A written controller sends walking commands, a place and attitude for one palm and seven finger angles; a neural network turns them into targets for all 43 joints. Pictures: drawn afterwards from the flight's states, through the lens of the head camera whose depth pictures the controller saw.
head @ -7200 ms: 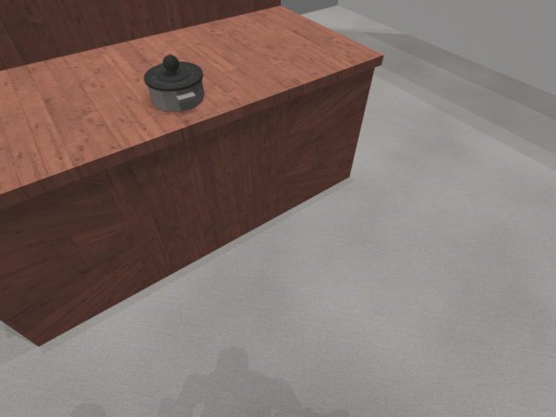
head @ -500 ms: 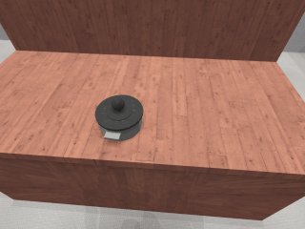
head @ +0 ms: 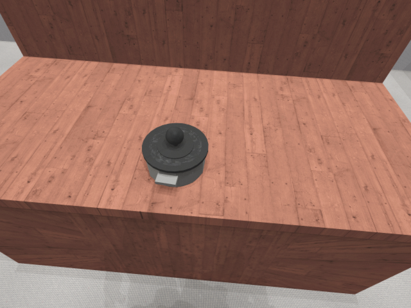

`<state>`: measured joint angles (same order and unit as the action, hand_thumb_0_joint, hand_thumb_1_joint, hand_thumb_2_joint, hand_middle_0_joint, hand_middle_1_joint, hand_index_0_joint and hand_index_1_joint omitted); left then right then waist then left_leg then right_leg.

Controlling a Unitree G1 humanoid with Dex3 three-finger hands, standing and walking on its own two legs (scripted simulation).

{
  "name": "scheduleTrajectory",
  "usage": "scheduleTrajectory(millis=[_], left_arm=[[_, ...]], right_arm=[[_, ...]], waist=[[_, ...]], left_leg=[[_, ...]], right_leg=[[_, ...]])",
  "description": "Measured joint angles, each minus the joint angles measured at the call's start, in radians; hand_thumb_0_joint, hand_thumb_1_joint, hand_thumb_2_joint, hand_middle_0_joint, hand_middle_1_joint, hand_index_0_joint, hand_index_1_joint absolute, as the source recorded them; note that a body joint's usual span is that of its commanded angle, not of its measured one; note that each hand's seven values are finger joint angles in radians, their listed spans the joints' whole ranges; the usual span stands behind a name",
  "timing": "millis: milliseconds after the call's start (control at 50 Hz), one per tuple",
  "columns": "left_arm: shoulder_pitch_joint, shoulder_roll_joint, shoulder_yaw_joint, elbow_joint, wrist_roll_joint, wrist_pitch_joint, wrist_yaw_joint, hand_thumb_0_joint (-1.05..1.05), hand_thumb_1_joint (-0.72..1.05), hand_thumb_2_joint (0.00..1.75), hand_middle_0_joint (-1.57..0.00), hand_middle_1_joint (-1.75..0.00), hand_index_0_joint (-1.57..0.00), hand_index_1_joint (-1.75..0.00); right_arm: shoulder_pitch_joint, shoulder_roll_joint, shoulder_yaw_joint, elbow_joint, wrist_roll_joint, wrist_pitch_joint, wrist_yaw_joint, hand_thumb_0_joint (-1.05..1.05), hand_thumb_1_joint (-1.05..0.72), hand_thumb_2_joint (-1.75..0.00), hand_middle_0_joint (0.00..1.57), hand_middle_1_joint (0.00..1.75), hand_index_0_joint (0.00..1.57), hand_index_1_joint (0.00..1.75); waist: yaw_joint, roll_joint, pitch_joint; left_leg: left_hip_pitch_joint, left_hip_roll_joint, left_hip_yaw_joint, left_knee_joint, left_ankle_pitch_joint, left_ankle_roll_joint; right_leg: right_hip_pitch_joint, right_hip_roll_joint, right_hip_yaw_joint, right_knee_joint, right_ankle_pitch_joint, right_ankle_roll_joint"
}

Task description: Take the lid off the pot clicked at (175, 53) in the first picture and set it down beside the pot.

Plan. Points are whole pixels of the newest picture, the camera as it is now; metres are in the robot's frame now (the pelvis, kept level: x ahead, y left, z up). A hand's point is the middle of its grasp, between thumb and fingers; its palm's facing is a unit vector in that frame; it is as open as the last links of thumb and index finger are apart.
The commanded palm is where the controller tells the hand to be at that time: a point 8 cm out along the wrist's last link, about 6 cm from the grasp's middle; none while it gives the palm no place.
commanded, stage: look again from close up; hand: left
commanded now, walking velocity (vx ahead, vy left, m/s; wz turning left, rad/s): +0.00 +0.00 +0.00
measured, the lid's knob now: (174, 135) +0.51 +0.12 +0.03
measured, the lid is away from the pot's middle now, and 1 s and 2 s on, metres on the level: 0.00 0.00 0.00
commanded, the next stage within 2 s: lift the closed hand beside the body in 0.24 s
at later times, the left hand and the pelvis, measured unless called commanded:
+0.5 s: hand out of the picture +0.10 +0.20 -0.10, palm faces +0.16 -0.94 -0.32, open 6.8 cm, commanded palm +0.08 +0.24 -0.06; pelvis -0.01 +0.00 +0.00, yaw +2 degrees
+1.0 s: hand out of the picture +0.09 +0.20 -0.06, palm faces +0.25 -0.92 -0.30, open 3.1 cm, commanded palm +0.05 +0.25 -0.02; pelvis -0.03 -0.03 +0.00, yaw +2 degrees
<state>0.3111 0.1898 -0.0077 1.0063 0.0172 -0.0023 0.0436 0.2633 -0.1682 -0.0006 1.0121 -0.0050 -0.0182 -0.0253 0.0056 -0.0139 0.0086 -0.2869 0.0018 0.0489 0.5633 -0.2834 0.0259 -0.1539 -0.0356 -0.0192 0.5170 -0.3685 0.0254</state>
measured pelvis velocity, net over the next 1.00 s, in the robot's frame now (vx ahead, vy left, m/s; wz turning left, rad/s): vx -0.03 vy -0.03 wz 0.04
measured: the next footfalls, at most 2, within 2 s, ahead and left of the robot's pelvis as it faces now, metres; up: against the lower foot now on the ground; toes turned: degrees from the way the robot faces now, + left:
none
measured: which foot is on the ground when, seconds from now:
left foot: down 0.00-1.00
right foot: down 0.00-1.00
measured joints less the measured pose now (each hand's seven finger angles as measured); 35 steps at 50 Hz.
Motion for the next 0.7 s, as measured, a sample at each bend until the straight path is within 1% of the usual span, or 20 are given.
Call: scheduleTrajectory(millis=[140,340,360,380,400,420,440,460,480,520,580,640,700], left_arm=[[0.0,0.004,-0.005,0.002,-0.001,0.002,-0.003,0.0,0.91,0.9,-0.2,-0.3,-0.2,-0.3],[0.017,-0.013,-0.015,0.022,-0.002,-0.002,-0.005,0.0,0.91,0.9,-0.2,-0.3,-0.2,-0.3],[0.017,-0.019,-0.016,0.027,0.002,-0.008,0.001,0.0,0.91,0.9,-0.2,-0.3,-0.2,-0.3],[0.047,-0.019,-0.022,-0.085,-0.021,0.031,0.005,0.01,0.91,0.9,-0.2,-0.31,-0.2,-0.3],[0.089,-0.013,-0.025,-0.237,-0.025,0.05,0.022,0.01,0.91,0.9,-0.2,-0.31,-0.21,-0.3],[0.126,-0.005,-0.024,-0.377,-0.029,0.059,0.049,0.02,0.93,0.9,-0.21,-0.32,-0.22,-0.31],[0.146,-0.001,-0.02,-0.483,-0.031,0.06,0.071,0.02,0.93,0.9,-0.23,-0.33,-0.23,-0.32],[0.148,-0.001,-0.014,-0.548,-0.025,0.056,0.087,0.02,0.94,0.9,-0.24,-0.35,-0.25,-0.34],[0.137,-0.006,-0.006,-0.576,-0.015,0.049,0.095,0.02,0.94,0.9,-0.26,-0.37,-0.26,-0.36],[0.103,-0.019,0.016,-0.577,0.001,0.039,0.088,0.02,0.94,0.9,-0.3,-0.42,-0.31,-0.41],[0.111,-0.029,0.036,-0.622,-0.003,0.038,0.056,0.01,0.93,0.9,-0.39,-0.52,-0.4,-0.51],[0.134,-0.025,0.048,-0.685,-0.014,0.012,0.033,0.01,0.92,0.9,-0.5,-0.64,-0.51,-0.63],[0.141,-0.014,0.064,-0.709,-0.027,-0.011,0.023,0.01,0.91,0.9,-0.62,-0.77,-0.63,-0.76]], right_arm=[[-0.011,0.001,0.003,0.013,0.004,-0.001,0.0,0.0,-0.93,-0.9,0.2,0.3,0.2,0.3],[-0.017,0.005,0.003,0.038,0.007,-0.001,0.0,0.0,-0.93,-0.9,0.2,0.3,0.2,0.3],[-0.017,0.001,0.003,0.034,0.007,0.001,0.002,0.0,-0.93,-0.9,0.2,0.3,0.2,0.3],[0.0,-0.003,0.004,0.002,0.021,-0.015,0.005,0.0,-0.93,-0.9,0.2,0.3,0.2,0.3],[0.025,-0.006,0.009,-0.034,0.035,-0.057,-0.002,0.0,-0.93,-0.9,0.2,0.3,0.2,0.3],[0.044,-0.01,0.012,-0.063,0.048,-0.1,-0.008,0.0,-0.93,-0.9,0.2,0.3,0.2,0.3],[0.052,-0.015,0.011,-0.084,0.054,-0.136,-0.011,0.01,-0.92,-0.9,0.2,0.3,0.2,0.3],[0.049,-0.022,0.008,-0.103,0.052,-0.158,-0.011,0.01,-0.92,-0.9,0.2,0.3,0.2,0.3],[0.039,-0.029,0.003,-0.124,0.048,-0.168,-0.007,0.01,-0.92,-0.9,0.2,0.3,0.2,0.3],[0.0,-0.037,-0.01,-0.171,0.039,-0.159,0.007,0.01,-0.92,-0.9,0.2,0.3,0.2,0.3],[-0.056,-0.036,-0.017,-0.262,0.031,-0.13,0.015,0.01,-0.91,-0.9,0.2,0.3,0.2,0.3],[-0.09,-0.038,-0.011,-0.36,0.032,-0.113,0.002,0.01,-0.91,-0.9,0.2,0.3,0.2,0.3],[-0.114,-0.048,-0.007,-0.43,0.037,-0.099,-0.016,0.01,-0.91,-0.9,0.2,0.3,0.2,0.3]], waist=[[0.003,-0.008,0.012],[0.006,-0.017,0.023],[0.007,-0.009,0.024],[0.014,-0.006,0.031],[0.026,-0.006,0.033],[0.032,-0.004,0.025],[0.031,0.002,0.017],[0.026,0.012,0.007],[0.018,0.022,-0.006],[0.002,0.04,-0.031],[-0.007,0.045,-0.048],[-0.002,0.04,-0.042],[0.011,0.031,-0.026]], left_leg=[[0.015,-0.009,-0.001,-0.024,0.011,0.003],[0.032,-0.01,-0.002,-0.05,0.022,0.001],[0.022,-0.003,-0.005,-0.037,0.018,-0.001],[0.021,-0.002,-0.005,-0.031,0.016,-0.002],[0.025,-0.004,-0.004,-0.038,0.019,-0.004],[0.029,-0.009,-0.004,-0.047,0.024,-0.005],[0.035,-0.015,-0.007,-0.056,0.031,-0.005],[0.037,-0.02,-0.012,-0.061,0.036,-0.003],[0.033,-0.024,-0.016,-0.061,0.041,-0.001],[0.017,-0.024,-0.02,-0.058,0.048,0.0],[0.011,-0.013,-0.014,-0.059,0.057,-0.006],[0.008,-0.002,-0.019,-0.052,0.062,-0.015],[-0.002,0.007,-0.032,-0.043,0.068,-0.022]], right_leg=[[0.015,-0.008,-0.003,-0.019,0.007,0.004],[0.03,-0.008,-0.004,-0.043,0.017,0.004],[0.029,-0.002,-0.007,-0.047,0.02,0.004],[0.029,0.0,-0.006,-0.045,0.022,0.004],[0.025,-0.002,-0.005,-0.038,0.022,-0.003],[0.022,-0.007,-0.006,-0.03,0.021,-0.009],[0.026,-0.012,-0.011,-0.028,0.02,-0.012],[0.032,-0.017,-0.016,-0.032,0.018,-0.008],[0.03,-0.021,-0.021,-0.034,0.017,-0.001],[0.012,-0.02,-0.025,-0.025,0.02,0.004],[-0.004,-0.011,-0.017,-0.012,0.026,-0.003],[-0.007,0.001,-0.021,-0.004,0.03,-0.012],[-0.011,0.011,-0.032,0.001,0.034,-0.02]])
